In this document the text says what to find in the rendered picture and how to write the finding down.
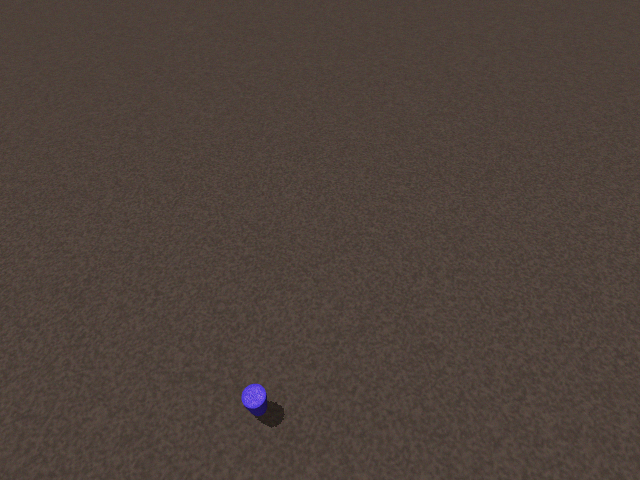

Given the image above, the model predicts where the cup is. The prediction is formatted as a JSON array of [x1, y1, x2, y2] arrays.
[[241, 384, 267, 416]]

